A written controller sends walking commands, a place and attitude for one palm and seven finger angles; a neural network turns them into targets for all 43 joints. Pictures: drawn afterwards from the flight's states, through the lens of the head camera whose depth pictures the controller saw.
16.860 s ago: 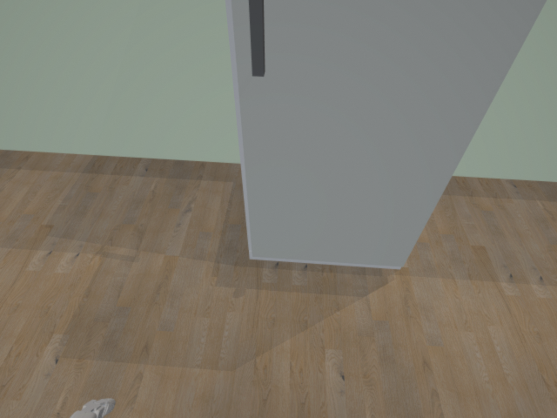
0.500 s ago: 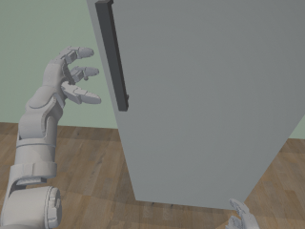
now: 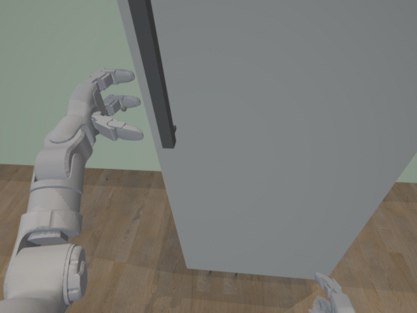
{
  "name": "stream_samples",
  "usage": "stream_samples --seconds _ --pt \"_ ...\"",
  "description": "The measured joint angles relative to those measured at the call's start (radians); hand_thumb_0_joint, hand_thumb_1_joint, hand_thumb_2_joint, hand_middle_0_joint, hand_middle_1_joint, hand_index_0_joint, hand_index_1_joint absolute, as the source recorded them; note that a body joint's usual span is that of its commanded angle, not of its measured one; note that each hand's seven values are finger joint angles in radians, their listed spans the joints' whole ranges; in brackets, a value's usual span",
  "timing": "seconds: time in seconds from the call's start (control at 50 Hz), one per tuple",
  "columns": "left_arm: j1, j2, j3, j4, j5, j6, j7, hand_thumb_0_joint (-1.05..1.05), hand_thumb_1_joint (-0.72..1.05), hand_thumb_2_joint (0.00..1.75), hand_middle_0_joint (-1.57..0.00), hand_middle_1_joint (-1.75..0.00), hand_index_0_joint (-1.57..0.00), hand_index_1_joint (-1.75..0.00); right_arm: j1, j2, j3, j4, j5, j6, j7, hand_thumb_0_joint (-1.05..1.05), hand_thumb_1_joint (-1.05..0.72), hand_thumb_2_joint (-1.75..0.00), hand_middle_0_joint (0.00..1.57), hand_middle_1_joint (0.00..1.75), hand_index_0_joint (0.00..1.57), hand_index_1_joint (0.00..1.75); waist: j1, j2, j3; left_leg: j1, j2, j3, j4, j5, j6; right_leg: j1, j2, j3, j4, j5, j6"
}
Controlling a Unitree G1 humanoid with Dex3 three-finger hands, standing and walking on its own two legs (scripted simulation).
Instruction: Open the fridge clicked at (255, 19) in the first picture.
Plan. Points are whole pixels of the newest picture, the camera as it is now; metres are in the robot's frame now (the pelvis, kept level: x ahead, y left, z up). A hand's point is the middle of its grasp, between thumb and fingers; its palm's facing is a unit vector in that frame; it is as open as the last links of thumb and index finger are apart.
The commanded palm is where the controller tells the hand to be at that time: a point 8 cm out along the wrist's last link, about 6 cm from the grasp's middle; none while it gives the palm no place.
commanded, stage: move the hooked fingers beside the handle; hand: left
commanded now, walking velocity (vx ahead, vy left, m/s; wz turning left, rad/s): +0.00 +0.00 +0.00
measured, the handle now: (160, 80) +0.46 +0.11 +0.26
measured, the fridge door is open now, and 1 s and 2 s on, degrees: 0 0 0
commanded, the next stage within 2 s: none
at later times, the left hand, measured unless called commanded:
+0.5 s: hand (122, 104) +0.38 +0.16 +0.25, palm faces -0.07 -1.00 -0.03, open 14.0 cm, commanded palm +0.37 +0.22 +0.25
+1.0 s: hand (120, 115) +0.39 +0.17 +0.23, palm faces -0.01 -1.00 -0.03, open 14.0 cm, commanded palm +0.36 +0.22 +0.25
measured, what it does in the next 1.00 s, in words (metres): stands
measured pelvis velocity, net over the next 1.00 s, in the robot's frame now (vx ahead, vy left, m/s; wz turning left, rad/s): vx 0.01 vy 0.00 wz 0.01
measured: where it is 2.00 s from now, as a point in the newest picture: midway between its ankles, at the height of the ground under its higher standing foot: outside the picture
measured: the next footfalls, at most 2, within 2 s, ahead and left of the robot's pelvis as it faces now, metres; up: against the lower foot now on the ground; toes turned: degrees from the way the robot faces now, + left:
none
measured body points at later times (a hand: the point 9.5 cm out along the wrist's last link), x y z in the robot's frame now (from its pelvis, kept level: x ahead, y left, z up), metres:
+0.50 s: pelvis +0.01 +0.00 +0.00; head -0.02 -0.02 +0.45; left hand +0.38 +0.21 +0.26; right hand +0.20 -0.23 -0.08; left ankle +0.01 +0.12 -0.74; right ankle -0.03 -0.10 -0.74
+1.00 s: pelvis +0.01 +0.00 +0.00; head -0.02 -0.03 +0.45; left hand +0.38 +0.23 +0.23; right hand +0.18 -0.24 -0.09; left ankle +0.01 +0.12 -0.74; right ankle -0.03 -0.10 -0.74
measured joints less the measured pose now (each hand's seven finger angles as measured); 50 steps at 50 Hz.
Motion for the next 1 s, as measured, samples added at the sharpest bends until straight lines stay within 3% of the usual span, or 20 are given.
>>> stream_samples --seconds 0.12,0.28,0.46,0.62,0.8,1.0 --pt "0.076 -0.022 0.017 -0.134 -0.016 -0.045 -0.018 -0.01 -0.5 0.3 -0.3 -1.2 -0.3 -1.2 0.027 -0.005 -0.003 0.014 -0.002 -0.005 -0.005 0.01 -0.91 -0.9 0.2 0.3 0.2 0.3 0.01 -0.013 0.004 0.024 0.0 0.003 -0.001 -0.011 0.0 0.024 0.0 0.004 -0.003 -0.008 0.001" --pt "0.033 0.024 0.019 -0.067 -0.007 0.041 -0.014 -0.01 -0.5 0.3 -0.3 -1.2 -0.31 -1.2 -0.002 -0.012 -0.008 0.01 0.005 -0.001 -0.007 0.01 -0.91 -0.9 0.2 0.3 0.2 0.3 0.009 -0.011 -0.001 0.007 0.002 -0.002 0.008 -0.014 0.0 0.015 0.002 -0.002 -0.008 -0.006 0.001" --pt "0.065 -0.042 -0.022 -0.184 -0.029 -0.001 -0.02 -0.01 -0.5 0.3 -0.3 -1.2 -0.3 -1.2 -0.027 -0.006 -0.004 0.003 0.0 -0.014 -0.006 0.01 -0.91 -0.9 0.2 0.3 0.2 0.3 0.03 -0.013 0.004 0.018 -0.007 -0.009 0.011 -0.018 0.003 0.029 -0.006 -0.008 -0.004 -0.014 0.005" --pt "0.028 -0.031 -0.019 -0.101 -0.006 0.072 0.024 -0.01 -0.5 0.3 -0.31 -1.2 -0.31 -1.2 -0.054 0.016 0.009 -0.012 0.0 0.02 0.005 0.01 -0.91 -0.9 0.2 0.3 0.2 0.3 0.017 -0.005 -0.011 0.008 -0.005 -0.004 0.009 -0.017 0.003 0.014 -0.004 -0.003 0.0 -0.013 0.005" --pt "0.08 -0.048 -0.016 -0.216 -0.014 0.011 0.013 -0.01 -0.5 0.3 -0.3 -1.2 -0.3 -1.2 -0.022 0.008 0.006 -0.002 -0.007 0.021 -0.001 0.01 -0.91 -0.9 0.2 0.3 0.2 0.3 0.024 -0.011 0.004 0.029 -0.003 -0.005 0.002 -0.018 0.0 0.035 -0.003 -0.004 -0.006 -0.015 0.001" --pt "0.064 -0.002 -0.003 -0.1 -0.015 0.09 0.007 -0.01 -0.5 0.3 -0.31 -1.2 -0.31 -1.2 -0.025 -0.008 -0.002 -0.002 0.005 0.042 -0.004 0.01 -0.91 -0.9 0.2 0.3 0.2 0.3 0.01 -0.004 -0.009 0.011 0.002 -0.009 0.008 -0.015 -0.003 0.019 0.003 -0.008 -0.004 -0.011 -0.002"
